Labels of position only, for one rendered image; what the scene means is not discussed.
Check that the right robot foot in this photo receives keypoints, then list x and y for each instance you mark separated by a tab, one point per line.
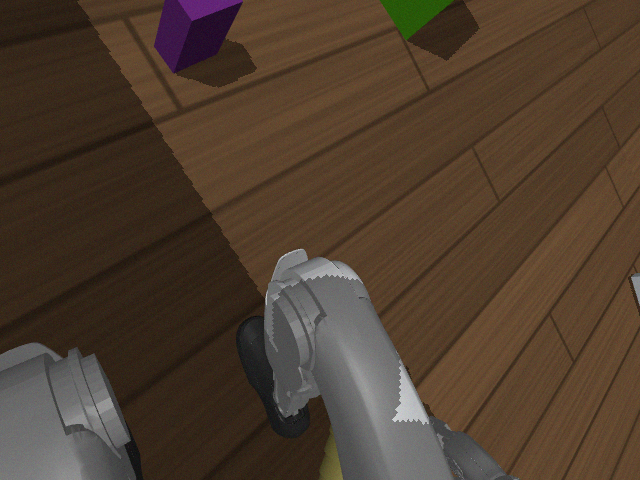
251	349

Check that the right robot hand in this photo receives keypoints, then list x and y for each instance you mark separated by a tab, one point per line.
466	458

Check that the left robot foot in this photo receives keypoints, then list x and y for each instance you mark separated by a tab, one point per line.
134	456

